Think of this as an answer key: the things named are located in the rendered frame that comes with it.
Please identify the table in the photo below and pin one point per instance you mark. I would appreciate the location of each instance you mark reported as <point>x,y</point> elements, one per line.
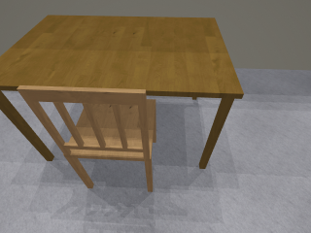
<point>167,56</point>

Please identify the chair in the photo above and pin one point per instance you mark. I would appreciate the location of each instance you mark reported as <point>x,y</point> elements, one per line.
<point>115,124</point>

